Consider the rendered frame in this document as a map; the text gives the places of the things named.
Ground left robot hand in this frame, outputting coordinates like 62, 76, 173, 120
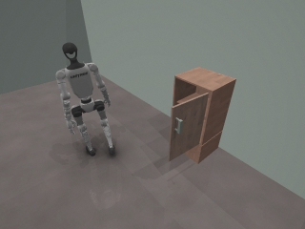
66, 119, 76, 135

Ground cupboard door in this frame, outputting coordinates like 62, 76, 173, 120
168, 93, 209, 161

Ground humanoid robot torso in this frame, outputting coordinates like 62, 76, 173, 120
65, 62, 96, 114

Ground right robot upper arm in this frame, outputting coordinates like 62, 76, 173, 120
86, 63, 105, 89

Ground handle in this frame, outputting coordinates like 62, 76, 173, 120
175, 118, 183, 134

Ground robot right forearm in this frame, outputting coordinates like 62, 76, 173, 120
99, 81, 109, 99

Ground right robot hand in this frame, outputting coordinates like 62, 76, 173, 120
102, 98, 111, 108

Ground left robot upper arm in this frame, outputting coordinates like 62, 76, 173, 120
55, 69, 71, 100

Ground robot right shin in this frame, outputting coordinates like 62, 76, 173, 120
103, 118, 113, 148

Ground robot left forearm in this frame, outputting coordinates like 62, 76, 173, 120
60, 94, 71, 120

